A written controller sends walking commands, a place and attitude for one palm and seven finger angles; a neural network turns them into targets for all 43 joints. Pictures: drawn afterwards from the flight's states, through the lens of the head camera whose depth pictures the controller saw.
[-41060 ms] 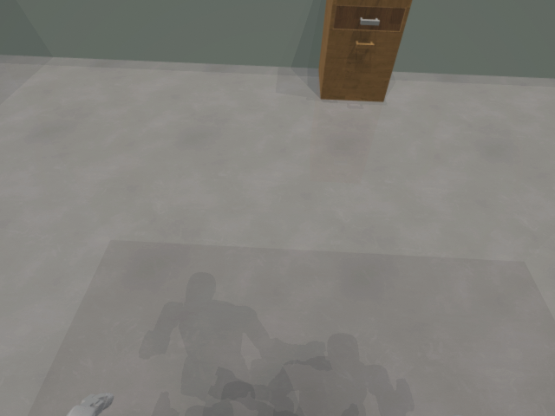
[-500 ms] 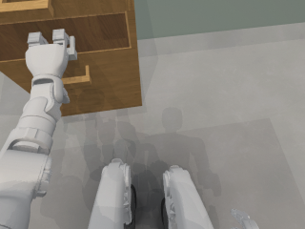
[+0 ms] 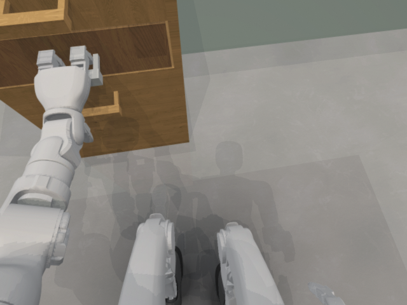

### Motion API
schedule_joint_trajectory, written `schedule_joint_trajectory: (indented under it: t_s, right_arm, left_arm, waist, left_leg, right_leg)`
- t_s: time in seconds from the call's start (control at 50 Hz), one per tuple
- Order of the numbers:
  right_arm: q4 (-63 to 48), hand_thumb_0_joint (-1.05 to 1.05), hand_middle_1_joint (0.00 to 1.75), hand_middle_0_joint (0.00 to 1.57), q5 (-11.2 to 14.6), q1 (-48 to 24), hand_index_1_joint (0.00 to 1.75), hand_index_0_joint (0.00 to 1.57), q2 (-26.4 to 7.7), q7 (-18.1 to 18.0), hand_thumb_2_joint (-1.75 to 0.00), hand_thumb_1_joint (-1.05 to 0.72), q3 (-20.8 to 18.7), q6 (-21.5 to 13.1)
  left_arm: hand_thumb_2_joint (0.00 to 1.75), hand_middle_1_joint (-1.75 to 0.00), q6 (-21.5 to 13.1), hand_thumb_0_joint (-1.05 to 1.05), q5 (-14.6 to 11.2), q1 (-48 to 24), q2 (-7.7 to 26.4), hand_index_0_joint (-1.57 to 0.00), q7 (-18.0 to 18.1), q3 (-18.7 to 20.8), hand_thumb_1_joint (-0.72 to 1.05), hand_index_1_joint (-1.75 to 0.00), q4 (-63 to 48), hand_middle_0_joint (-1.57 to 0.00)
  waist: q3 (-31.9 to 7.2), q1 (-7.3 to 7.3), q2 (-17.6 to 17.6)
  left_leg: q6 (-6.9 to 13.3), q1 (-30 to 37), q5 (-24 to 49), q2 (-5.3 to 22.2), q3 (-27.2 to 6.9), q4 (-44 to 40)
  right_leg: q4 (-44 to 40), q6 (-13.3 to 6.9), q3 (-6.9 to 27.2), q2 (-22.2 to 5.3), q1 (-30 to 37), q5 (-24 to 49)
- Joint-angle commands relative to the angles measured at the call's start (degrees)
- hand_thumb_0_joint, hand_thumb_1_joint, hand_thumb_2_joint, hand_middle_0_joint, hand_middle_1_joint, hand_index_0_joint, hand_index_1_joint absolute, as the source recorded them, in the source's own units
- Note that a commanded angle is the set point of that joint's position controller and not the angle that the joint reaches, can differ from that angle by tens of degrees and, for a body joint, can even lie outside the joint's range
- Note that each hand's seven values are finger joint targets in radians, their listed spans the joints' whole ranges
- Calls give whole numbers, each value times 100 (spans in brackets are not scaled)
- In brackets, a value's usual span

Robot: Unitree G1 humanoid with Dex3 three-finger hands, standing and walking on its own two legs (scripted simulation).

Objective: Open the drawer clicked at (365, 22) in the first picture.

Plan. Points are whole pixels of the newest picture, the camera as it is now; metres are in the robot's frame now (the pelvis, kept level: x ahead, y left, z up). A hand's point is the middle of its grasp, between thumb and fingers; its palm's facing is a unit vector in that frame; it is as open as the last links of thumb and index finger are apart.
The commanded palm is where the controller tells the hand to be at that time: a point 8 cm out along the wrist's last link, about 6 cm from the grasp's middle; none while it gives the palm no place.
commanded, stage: re-aim the fingers above the handle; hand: left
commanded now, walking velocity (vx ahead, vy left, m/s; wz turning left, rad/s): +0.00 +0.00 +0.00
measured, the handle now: (74, 71) +0.56 +0.27 +0.01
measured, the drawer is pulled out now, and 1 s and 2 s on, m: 0.00 0.00 0.00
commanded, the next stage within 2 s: lower the fingers behind the handle in 1.80 s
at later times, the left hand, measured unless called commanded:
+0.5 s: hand (78, 100) +0.50 +0.26 -0.01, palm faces +0.04 +0.02 -1.00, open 14.9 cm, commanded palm +0.46 +0.25 -0.03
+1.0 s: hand (78, 100) +0.50 +0.26 -0.01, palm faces +0.04 +0.02 -1.00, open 14.9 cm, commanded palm +0.47 +0.23 -0.03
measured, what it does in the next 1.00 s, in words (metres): stands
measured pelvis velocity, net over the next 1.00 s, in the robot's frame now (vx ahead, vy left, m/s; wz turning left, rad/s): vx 0.00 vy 0.00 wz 0.01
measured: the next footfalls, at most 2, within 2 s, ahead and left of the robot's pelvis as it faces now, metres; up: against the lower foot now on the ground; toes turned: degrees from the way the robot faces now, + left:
none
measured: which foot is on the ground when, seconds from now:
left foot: down 0.00-1.00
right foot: down 0.00-1.00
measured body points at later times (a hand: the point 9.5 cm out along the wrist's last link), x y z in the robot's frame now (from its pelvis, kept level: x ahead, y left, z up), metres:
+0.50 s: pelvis +0.00 +0.00 +0.00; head +0.19 +0.00 +0.41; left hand +0.49 +0.26 +0.04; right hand +0.09 -0.26 -0.14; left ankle +0.09 +0.10 -0.49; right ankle +0.04 -0.09 -0.49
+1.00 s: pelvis +0.00 +0.00 +0.01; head +0.19 +0.01 +0.42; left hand +0.49 +0.26 +0.04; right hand +0.09 -0.25 -0.15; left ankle +0.09 +0.10 -0.49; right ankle +0.04 -0.09 -0.49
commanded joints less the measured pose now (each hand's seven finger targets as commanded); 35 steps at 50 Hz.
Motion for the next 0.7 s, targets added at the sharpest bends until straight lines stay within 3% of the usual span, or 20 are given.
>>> schedule_joint_trajectory:
  t_s: [0.0,0.04,0.2,0.24,0.3,0.34,0.42,0.52,0.56,0.6,0.68]
  right_arm:
    - [-256,0,30,20,28,813,30,20,-869,-82,-90,-90,-283,-81]
    - [-275,0,30,20,32,806,30,20,-883,-77,-90,-90,-285,-80]
    - [-243,0,30,20,17,833,30,20,-863,-54,-90,-90,-296,-95]
    - [-245,0,30,20,9,852,30,20,-867,-48,-90,-90,-293,-90]
    - [-243,0,30,20,11,849,30,20,-869,-41,-90,-90,-294,-67]
    - [-246,0,30,20,14,848,30,20,-870,-25,-90,-90,-303,-57]
    - [-219,0,30,20,7,826,30,20,-856,-34,-90,-90,-299,-82]
    - [-241,0,30,20,4,829,30,20,-864,-37,-90,-90,-291,-78]
    - [-249,0,30,20,7,833,30,20,-871,-35,-90,-90,-292,-58]
    - [-266,0,30,20,13,814,30,20,-862,-31,-90,-90,-289,-58]
    - [-281,0,30,20,3,800,30,20,-872,-38,-90,-90,-285,-50]
  left_arm:
    - [30,-120,81,0,-30,-124,644,-30,-487,-20,-50,-120,579,-30]
    - [30,-120,76,0,-9,-152,589,-30,-478,-46,-50,-120,591,-30]
    - [30,-120,99,0,-32,-207,484,-30,-432,-102,-50,-120,615,-30]
    - [30,-120,76,0,-11,-127,541,-30,-434,-48,-50,-120,640,-30]
    - [30,-120,85,0,14,-57,596,-30,-427,-6,-50,-120,648,-30]
    - [30,-120,90,0,37,-121,437,-30,-437,-124,-50,-120,621,-30]
    - [30,-120,105,0,1,-170,540,-30,-427,-63,-50,-120,642,-30]
    - [30,-120,80,0,-11,27,672,-30,-459,59,-50,-120,666,-30]
    - [30,-120,69,0,25,2,621,-30,-464,-5,-50,-120,638,-30]
    - [30,-120,73,0,4,91,651,-30,-466,24,-50,-120,633,-30]
    - [30,-120,35,0,45,28,686,-30,-470,17,-50,-120,605,-30]
  waist:
    - [-2072,-283,-569]
    - [-2095,-283,-436]
    - [-2067,-350,-644]
    - [-2110,-282,-428]
    - [-2110,-261,-599]
    - [-2100,-296,-449]
    - [-2033,-320,-616]
    - [-2128,-240,-677]
    - [-2095,-236,-469]
    - [-2089,-230,-688]
    - [-2010,-237,-516]
  left_leg:
    - [72,2075,374,-75,-189,-847]
    - [64,2156,361,-87,-198,-884]
    - [87,2123,432,-79,-185,-853]
    - [69,2169,497,-88,-182,-869]
    - [76,2154,544,-85,-187,-853]
    - [69,2243,565,-83,-213,-895]
    - [85,2097,474,-73,-188,-849]
    - [76,2026,544,-89,-160,-821]
    - [70,2108,556,-91,-164,-839]
    - [89,2019,544,-94,-151,-810]
    - [77,2052,498,-92,-167,-827]
  right_leg:
    - [-1814,132,418,-139,1294,1128]
    - [-1782,117,380,-144,1196,1060]
    - [-1838,139,407,-151,1295,1206]
    - [-1785,116,392,-148,1296,1268]
    - [-1789,115,411,-133,1353,1336]
    - [-1767,100,370,-133,1238,1317]
    - [-1830,128,432,-143,1321,1286]
    - [-1805,131,465,-152,1520,1439]
    - [-1791,114,438,-141,1399,1408]
    - [-1826,135,478,-151,1529,1464]
    - [-1819,119,470,-137,1395,1362]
